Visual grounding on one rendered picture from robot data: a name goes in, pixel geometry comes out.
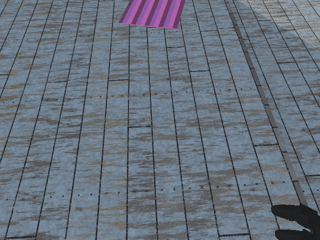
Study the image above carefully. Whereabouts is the right robot hand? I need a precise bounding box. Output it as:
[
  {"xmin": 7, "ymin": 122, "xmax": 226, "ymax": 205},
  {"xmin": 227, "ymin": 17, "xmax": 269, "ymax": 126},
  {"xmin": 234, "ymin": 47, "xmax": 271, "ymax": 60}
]
[{"xmin": 271, "ymin": 203, "xmax": 320, "ymax": 240}]

